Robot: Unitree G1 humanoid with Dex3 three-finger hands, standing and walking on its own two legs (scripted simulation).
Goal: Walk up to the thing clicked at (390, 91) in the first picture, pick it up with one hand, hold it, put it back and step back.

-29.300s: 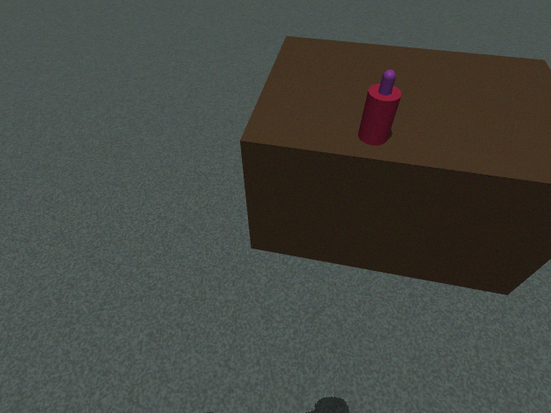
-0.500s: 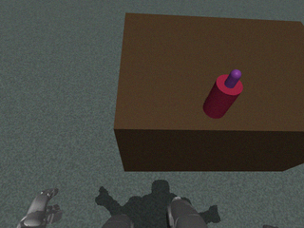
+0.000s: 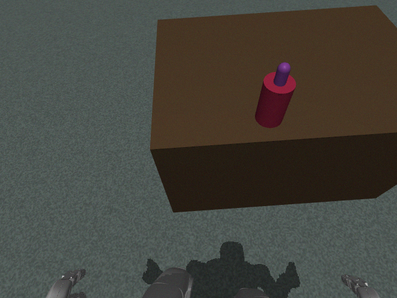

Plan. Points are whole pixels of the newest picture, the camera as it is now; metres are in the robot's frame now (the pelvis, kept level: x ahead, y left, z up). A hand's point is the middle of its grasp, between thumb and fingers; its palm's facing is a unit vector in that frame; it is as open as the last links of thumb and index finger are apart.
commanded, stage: step back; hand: right
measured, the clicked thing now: (275, 93) +0.65 -0.19 -0.06
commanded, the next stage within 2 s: none
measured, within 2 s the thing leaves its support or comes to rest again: neither
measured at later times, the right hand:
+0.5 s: hand out of the picture -0.02 -0.29 -0.13, palm faces -0.04 +0.89 -0.45, open 7.4 cm
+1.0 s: hand out of the picture -0.22 -0.30 -0.15, palm faces -0.13 +0.90 -0.41, open 7.4 cm
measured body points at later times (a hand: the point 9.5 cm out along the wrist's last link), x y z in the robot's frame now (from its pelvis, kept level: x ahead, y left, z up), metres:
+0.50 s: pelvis -0.15 -0.02 -0.01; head -0.08 +0.00 +0.44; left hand -0.06 +0.31 -0.13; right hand -0.02 -0.33 -0.10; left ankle -0.06 +0.11 -0.73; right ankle -0.19 -0.17 -0.70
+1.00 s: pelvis -0.31 -0.04 -0.01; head -0.25 -0.03 +0.44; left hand -0.19 +0.28 -0.12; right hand -0.21 -0.35 -0.12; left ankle -0.29 +0.07 -0.73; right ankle -0.28 -0.18 -0.67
